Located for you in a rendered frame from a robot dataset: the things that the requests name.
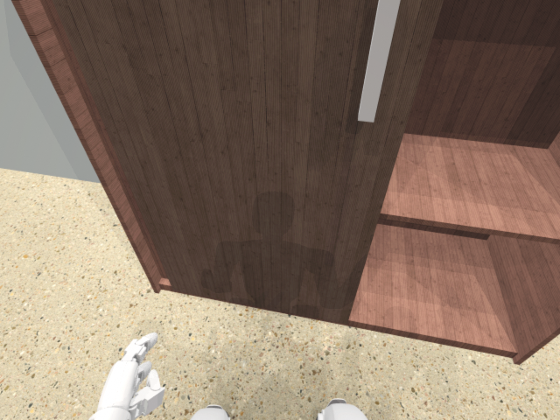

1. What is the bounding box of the handle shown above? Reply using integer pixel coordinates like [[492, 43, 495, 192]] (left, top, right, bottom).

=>
[[358, 0, 401, 123]]

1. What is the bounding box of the right robot shin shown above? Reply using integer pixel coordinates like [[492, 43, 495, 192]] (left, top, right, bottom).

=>
[[327, 398, 347, 407]]

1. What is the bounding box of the left robot hand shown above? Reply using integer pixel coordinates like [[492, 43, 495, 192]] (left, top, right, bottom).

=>
[[96, 332, 165, 420]]

